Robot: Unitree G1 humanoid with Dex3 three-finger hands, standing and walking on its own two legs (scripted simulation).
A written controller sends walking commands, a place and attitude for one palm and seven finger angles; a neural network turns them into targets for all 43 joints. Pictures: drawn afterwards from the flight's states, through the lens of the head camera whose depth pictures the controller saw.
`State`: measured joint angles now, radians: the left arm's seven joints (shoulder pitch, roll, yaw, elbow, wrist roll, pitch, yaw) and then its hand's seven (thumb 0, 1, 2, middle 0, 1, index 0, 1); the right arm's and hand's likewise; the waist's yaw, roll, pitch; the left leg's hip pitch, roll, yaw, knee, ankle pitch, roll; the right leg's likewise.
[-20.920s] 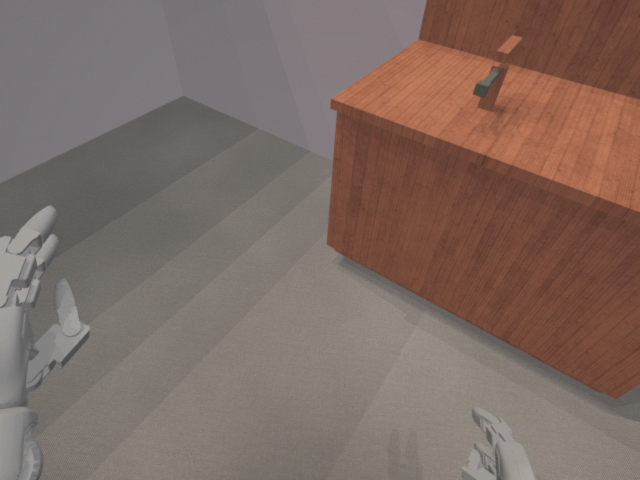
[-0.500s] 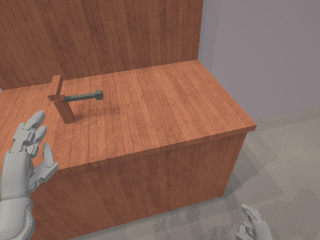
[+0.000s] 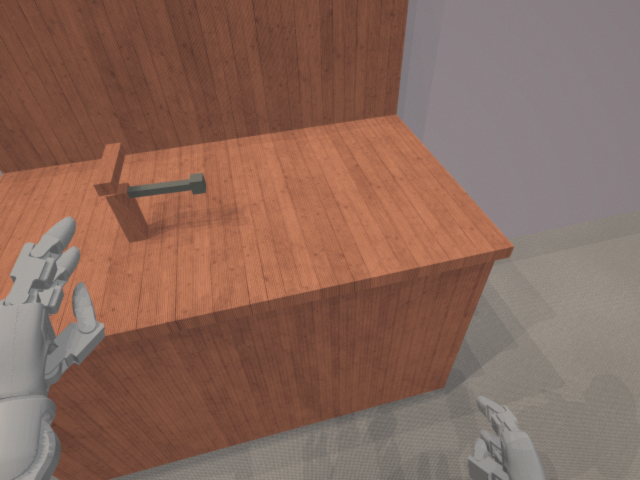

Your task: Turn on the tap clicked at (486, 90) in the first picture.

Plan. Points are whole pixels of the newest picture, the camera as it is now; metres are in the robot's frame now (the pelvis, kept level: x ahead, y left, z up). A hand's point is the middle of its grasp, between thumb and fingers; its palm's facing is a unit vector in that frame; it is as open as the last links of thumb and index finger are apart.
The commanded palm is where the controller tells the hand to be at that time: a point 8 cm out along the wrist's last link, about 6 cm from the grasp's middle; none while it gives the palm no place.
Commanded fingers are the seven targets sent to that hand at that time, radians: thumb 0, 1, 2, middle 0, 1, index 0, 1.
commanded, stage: step back with the hand held close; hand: left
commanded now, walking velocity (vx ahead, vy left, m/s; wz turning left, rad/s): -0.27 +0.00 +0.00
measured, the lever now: (197, 183) +0.60 +0.30 +0.05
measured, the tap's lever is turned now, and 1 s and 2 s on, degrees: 86 86 86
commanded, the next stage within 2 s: stop stepping back and stand still in 1.10 s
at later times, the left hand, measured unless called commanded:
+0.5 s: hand (43, 373) +0.16 +0.28 +0.15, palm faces +0.39 -0.81 -0.43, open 7.4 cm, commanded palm +0.11 +0.32 +0.17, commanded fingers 0.00 0.90 0.90 -0.20 -0.30 -0.20 -0.30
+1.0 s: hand out of the picture +0.06 +0.30 +0.17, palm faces +0.51 -0.79 -0.35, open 7.4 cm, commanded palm +0.01 +0.32 +0.17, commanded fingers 0.00 0.90 0.90 -0.20 -0.30 -0.20 -0.30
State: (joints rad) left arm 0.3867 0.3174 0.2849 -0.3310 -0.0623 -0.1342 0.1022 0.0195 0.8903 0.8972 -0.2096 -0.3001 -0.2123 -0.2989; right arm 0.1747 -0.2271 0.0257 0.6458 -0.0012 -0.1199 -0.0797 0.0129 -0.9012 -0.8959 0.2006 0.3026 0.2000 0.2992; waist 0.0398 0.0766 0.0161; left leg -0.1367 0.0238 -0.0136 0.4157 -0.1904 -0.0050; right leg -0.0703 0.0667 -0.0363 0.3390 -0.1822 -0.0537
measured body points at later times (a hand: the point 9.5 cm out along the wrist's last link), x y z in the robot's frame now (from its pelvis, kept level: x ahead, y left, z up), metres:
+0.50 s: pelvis -0.05 +0.04 -0.01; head -0.05 +0.02 +0.44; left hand +0.14 +0.32 +0.18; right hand +0.12 -0.21 -0.09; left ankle +0.03 +0.12 -0.74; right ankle +0.01 -0.08 -0.74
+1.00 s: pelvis -0.14 +0.03 -0.02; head -0.14 +0.05 +0.43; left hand +0.03 +0.34 +0.19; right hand +0.05 -0.19 -0.09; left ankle +0.03 +0.13 -0.74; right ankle -0.16 -0.09 -0.71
